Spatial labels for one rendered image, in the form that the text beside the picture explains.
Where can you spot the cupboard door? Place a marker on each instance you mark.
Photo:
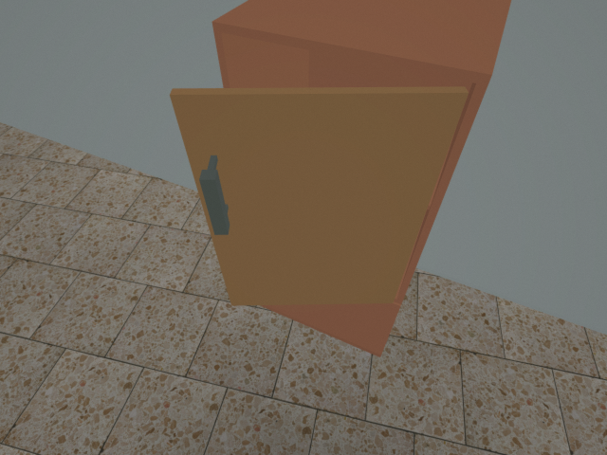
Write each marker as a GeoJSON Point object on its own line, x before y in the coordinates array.
{"type": "Point", "coordinates": [327, 187]}

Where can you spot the handle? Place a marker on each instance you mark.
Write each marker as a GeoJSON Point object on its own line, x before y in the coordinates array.
{"type": "Point", "coordinates": [212, 191]}

